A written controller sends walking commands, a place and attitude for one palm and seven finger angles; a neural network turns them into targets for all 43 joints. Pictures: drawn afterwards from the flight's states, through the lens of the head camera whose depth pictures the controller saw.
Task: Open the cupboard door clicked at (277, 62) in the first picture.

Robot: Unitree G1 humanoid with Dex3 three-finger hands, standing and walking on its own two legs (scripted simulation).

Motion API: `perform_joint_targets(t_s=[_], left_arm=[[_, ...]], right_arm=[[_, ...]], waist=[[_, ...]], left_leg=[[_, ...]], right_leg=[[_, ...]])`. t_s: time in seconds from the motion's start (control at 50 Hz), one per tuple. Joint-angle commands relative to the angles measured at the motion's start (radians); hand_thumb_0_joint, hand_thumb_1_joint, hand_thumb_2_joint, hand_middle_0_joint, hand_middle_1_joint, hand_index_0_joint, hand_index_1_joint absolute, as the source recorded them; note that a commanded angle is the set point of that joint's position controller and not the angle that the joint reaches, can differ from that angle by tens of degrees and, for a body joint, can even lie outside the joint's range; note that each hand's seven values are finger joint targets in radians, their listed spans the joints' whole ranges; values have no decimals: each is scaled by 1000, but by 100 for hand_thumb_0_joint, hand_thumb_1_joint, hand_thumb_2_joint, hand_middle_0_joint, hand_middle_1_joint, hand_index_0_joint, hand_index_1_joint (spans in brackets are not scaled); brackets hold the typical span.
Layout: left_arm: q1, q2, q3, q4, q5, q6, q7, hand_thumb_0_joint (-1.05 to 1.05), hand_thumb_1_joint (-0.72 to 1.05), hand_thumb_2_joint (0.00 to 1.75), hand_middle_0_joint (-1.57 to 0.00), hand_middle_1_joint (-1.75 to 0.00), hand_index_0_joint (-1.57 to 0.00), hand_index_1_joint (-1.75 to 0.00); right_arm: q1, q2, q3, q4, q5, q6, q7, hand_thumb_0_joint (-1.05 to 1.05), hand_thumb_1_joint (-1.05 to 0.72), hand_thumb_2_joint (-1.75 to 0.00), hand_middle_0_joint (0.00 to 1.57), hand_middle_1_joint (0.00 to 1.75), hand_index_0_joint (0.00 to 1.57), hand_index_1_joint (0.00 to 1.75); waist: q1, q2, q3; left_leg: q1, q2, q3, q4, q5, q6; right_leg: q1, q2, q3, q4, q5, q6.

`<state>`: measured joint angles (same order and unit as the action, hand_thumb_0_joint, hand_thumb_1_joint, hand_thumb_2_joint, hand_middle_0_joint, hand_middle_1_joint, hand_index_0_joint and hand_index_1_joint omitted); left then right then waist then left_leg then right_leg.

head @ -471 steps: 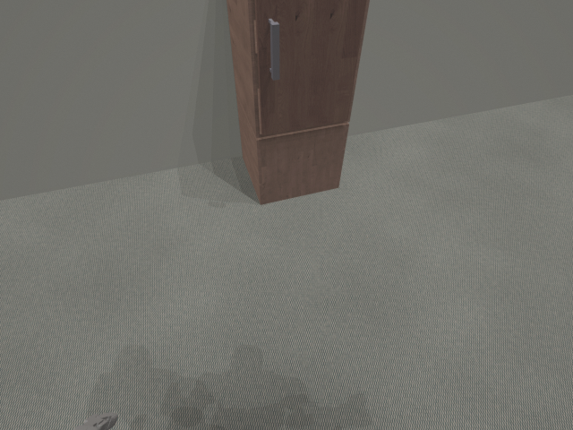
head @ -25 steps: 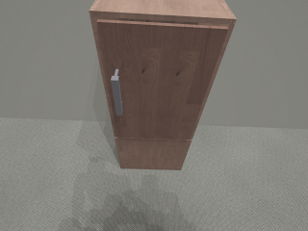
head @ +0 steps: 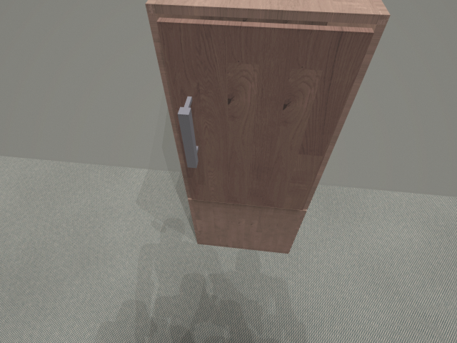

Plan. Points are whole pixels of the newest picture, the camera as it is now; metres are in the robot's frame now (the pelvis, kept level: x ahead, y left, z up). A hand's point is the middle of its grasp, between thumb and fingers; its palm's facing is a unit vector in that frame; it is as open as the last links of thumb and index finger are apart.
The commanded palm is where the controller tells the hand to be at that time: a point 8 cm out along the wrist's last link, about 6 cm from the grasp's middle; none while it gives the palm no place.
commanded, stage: come to a stop and stand still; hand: left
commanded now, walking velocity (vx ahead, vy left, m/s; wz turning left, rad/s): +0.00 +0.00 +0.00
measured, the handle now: (190, 133) +0.56 +0.15 +0.01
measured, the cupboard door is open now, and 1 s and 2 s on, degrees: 0 0 0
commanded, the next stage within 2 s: look again from close up in 0.30 s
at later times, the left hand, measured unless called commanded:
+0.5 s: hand out of the picture +0.02 +0.19 -0.17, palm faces -0.02 -0.97 -0.23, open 7.3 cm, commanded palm none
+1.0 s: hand out of the picture +0.00 +0.18 -0.17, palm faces -0.02 -0.97 -0.22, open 7.4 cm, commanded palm none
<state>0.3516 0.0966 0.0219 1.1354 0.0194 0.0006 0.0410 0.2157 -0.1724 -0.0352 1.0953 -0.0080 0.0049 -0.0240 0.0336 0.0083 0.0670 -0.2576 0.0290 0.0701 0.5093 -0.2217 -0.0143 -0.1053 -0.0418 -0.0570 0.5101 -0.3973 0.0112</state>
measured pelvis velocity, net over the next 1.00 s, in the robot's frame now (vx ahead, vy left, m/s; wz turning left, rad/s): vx -0.01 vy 0.00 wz -0.02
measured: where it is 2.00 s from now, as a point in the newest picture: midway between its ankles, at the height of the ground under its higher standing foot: outside the picture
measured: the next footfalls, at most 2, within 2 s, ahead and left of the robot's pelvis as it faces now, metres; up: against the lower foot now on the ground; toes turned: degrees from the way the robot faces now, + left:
none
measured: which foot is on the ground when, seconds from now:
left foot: down 0.00-1.00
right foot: down 0.00-1.00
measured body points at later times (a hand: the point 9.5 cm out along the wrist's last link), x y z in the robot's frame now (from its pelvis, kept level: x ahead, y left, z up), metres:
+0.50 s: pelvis -0.01 +0.01 +0.00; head +0.01 +0.01 +0.45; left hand +0.02 +0.25 -0.15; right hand +0.03 -0.22 -0.15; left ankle +0.01 +0.12 -0.73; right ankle -0.08 -0.12 -0.73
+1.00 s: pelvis -0.01 +0.00 +0.00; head +0.01 -0.01 +0.45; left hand +0.00 +0.23 -0.15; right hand +0.00 -0.23 -0.16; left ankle +0.01 +0.12 -0.73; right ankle -0.08 -0.12 -0.73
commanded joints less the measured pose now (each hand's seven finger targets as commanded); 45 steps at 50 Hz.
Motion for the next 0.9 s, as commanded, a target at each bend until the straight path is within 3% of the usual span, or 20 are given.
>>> perform_joint_targets(t_s=[0.0, 0.02, 0.04, 0.08, 0.12, 0.16, 0.22, 0.36, 0.38, 0.4, 0.42, 0.44, 0.46, 0.54, 0.62, 0.74, 0.88], left_arm=[[69, 80, 6, -32, -5, -5, 15, 0, 90, 90, -20, -30, -20, -30], [61, 87, 3, -17, -6, 2, 12, 0, 90, 90, -20, -30, -20, -30], [57, 95, 3, -11, -7, 5, 11, 0, 90, 90, -20, -30, -20, -30], [63, 109, 1, -3, -6, 4, 9, 0, 90, 90, -20, -30, -20, -30], [59, 123, 0, 1, -4, -1, 9, 0, 90, 90, -20, -30, -20, -30], [39, 134, 1, -7, -5, -4, 8, 0, 90, 90, -20, -30, -20, -30], [23, 142, 0, -16, -6, -4, 7, 0, 90, 90, -20, -30, -20, -30], [-1, 151, 0, -29, -4, -2, 4, 0, 90, 90, -20, -30, -20, -30], [34, 162, -14, -52, 18, -36, 40, 0, 90, 90, -20, -30, -20, -30], [-16, 198, -4, -108, 9, -40, 33, 0, 90, 90, -20, -30, -20, -30], [-53, 186, -10, -119, 5, -36, 23, 0, 90, 90, -20, -30, -20, -30], [-59, 190, -13, -130, 2, -33, 18, 0, 90, 90, -20, -30, -20, -30], [-48, 194, -6, -139, 2, -35, 13, 0, 90, 90, -20, -30, -20, -30], [-39, 196, -8, -139, -6, -24, 3, 0, 90, 90, -20, -30, -20, -30], [-56, 202, -11, -134, -7, -20, 1, 0, 90, 90, -20, -30, -20, -30], [-43, 211, -12, -119, -7, -15, -2, 0, 90, 90, -20, -30, -20, -30], [-25, 210, -10, -107, -5, -18, -2, 0, 90, 90, -20, -30, -20, -30]], right_arm=[[119, -125, -20, -6, -2, -22, -17, 0, -90, -90, 20, 30, 20, 30], [89, -113, -14, -3, 0, -22, -21, 0, -90, -90, 20, 30, 20, 30], [64, -104, -10, -7, 2, -20, -24, 0, -90, -90, 20, 30, 20, 30], [31, -92, -6, -18, 6, -17, -25, 0, -90, -90, 20, 30, 20, 30], [28, -83, -6, -19, 4, -17, -24, 0, -90, -90, 20, 30, 20, 30], [36, -84, -7, -18, 6, -17, -23, 0, -90, -90, 20, 30, 20, 30], [28, -84, -4, -13, 4, -20, -20, 0, -90, -90, 20, 30, 20, 30], [27, -75, 2, -2, 1, -19, -14, 0, -90, -90, 20, 30, 20, 30], [-1, -146, 4, -88, -2, -32, 4, 0, -90, -90, 20, 30, 20, 30], [42, -99, 2, -102, -8, -29, 12, 0, -90, -90, 20, 30, 20, 30], [31, -104, 4, -97, -9, -23, 11, 0, -90, -90, 20, 30, 20, 30], [53, -111, 8, -103, -9, -20, 15, 0, -90, -90, 20, 30, 20, 30], [60, -110, 8, -108, -14, -26, 16, 0, -90, -90, 20, 30, 20, 30], [59, -127, 10, -130, -10, -26, 11, 0, -90, -90, 20, 30, 20, 30], [69, -123, 14, -118, -9, -27, 10, 0, -90, -90, 20, 30, 20, 30], [85, -115, 16, -90, -7, -27, 8, 0, -90, -90, 20, 30, 20, 30], [88, -108, 19, -65, -5, -31, 5, 0, -90, -90, 20, 30, 20, 30]], waist=[[-27, 81, -92], [-25, 134, -84], [-20, 134, -58], [-16, 67, -25], [-28, 24, -53], [-34, -10, -85], [-32, 1, -88], [-24, -37, -12], [-24, -16, 53], [-50, -25, 15], [-49, 15, 43], [-56, 12, 28], [-44, 106, -32], [-39, 46, -80], [-39, -33, -34], [-34, -39, -3], [-31, -35, -22]], left_leg=[[260, 210, -137, -45, 614, 109], [237, 192, -147, -68, 619, 114], [210, 177, -141, -74, 627, 112], [180, 131, -103, -55, 582, 83], [211, 103, -73, -36, 547, 54], [218, 100, -72, -41, 522, 47], [213, 98, -74, -67, 472, 44], [150, 90, -83, -120, 330, 38], [81, 85, -66, 73, 450, 26], [34, 81, -79, 37, 194, 37], [13, 75, -75, -4, 110, 43], [-5, 78, -86, -24, 85, 46], [10, 76, -85, -17, 145, 52], [20, 83, -99, -40, 88, 66], [11, 74, -87, -52, 71, 60], [12, 70, -70, -70, 52, 53], [34, 74, -61, -65, 121, 52]], right_leg=[[-160, -37, 24, -13, 85, -4], [-135, -43, 9, -16, 112, 4], [-115, -47, 12, -31, 148, 5], [-87, -63, 41, -95, 285, -5], [-75, -81, 53, -108, 431, -12], [-46, -84, 46, -110, 465, -11], [-37, -87, 44, -123, 423, -10], [-39, -89, 41, -168, 338, -10], [-155, -86, 115, -151, 511, -5], [-117, -100, 93, -125, 377, -37], [-144, -85, 83, -121, 253, -50], [-143, -54, 69, -110, 135, -52], [-106, -50, 56, -78, 156, -55], [-106, -31, 51, -52, 85, -50], [-134, -44, 63, -70, 88, -46], [-158, -52, 73, -96, 65, -45], [-139, -56, 74, -95, 162, -41]])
